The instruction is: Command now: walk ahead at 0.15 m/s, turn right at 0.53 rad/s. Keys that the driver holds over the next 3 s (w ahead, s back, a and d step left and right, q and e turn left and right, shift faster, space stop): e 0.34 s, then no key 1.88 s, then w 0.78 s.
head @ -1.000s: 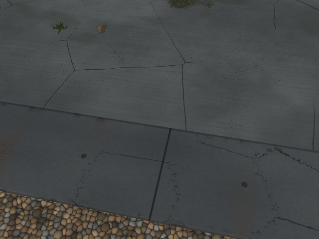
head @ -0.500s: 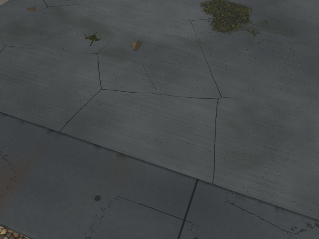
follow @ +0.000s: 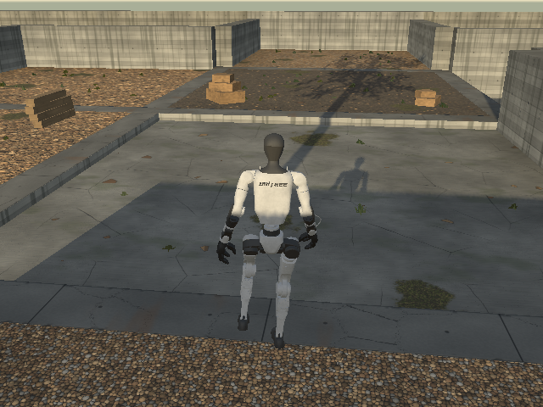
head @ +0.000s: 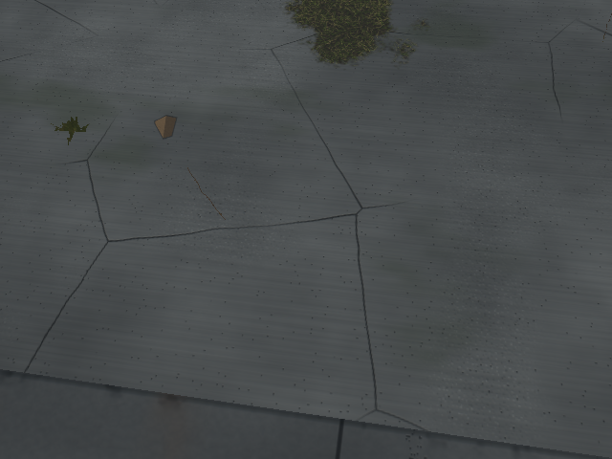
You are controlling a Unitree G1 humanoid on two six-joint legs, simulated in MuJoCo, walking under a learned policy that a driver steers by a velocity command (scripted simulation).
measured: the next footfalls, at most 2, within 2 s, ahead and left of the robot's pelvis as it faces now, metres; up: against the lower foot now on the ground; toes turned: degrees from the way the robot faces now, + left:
left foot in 0.28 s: +0.13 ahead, +0.15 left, +0.00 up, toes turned -19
right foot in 0.68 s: +0.05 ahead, -0.06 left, +0.00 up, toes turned -14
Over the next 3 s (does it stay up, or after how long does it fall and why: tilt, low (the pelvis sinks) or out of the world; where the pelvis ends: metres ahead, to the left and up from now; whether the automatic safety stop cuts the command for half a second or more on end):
stays up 0.32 -0.01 -0.03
